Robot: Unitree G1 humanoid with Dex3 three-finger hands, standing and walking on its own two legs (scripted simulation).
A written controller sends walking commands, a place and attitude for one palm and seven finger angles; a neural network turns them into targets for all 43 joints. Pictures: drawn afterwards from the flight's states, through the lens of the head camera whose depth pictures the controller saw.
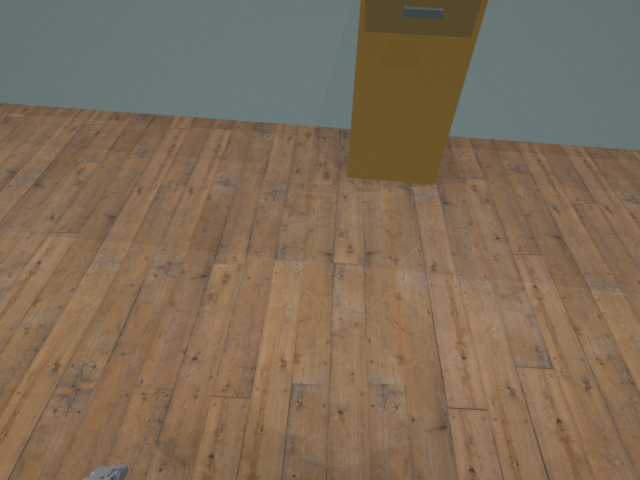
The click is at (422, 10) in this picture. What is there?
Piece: drawer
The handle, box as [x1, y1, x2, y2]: [403, 5, 443, 18]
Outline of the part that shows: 403,8 403,16 441,18 443,9 440,7 407,7 406,5 404,5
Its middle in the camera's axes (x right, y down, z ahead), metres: +0.35 -0.80 +1.35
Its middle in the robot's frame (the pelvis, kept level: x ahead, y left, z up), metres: +1.56 -0.27 +0.02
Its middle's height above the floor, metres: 0.79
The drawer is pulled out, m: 0.00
